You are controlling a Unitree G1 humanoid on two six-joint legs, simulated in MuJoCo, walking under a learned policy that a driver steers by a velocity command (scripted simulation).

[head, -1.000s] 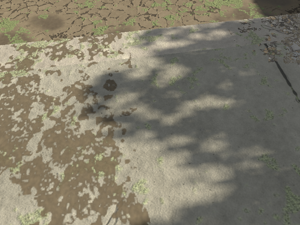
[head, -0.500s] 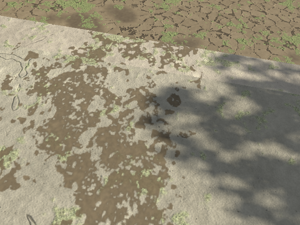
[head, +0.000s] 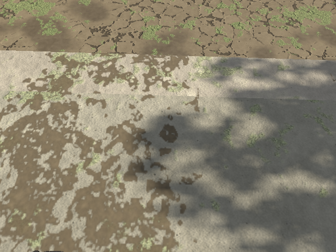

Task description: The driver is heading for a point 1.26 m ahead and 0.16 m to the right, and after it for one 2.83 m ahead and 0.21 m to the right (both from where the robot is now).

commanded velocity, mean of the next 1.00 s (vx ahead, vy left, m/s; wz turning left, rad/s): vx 0.05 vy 0.00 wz -0.35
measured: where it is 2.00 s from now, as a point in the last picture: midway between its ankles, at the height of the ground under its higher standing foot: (173, 242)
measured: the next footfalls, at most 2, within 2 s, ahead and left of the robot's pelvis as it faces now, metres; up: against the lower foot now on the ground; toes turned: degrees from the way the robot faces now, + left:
left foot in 0.30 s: +0.22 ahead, +0.16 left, +0.00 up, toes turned -17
right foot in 0.68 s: +0.09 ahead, -0.07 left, +0.00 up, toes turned -22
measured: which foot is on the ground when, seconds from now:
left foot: up 0.00-0.28, down 0.30-0.70, up 0.72-1.00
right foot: down 0.00-0.30, up 0.32-0.66, down 0.68-1.00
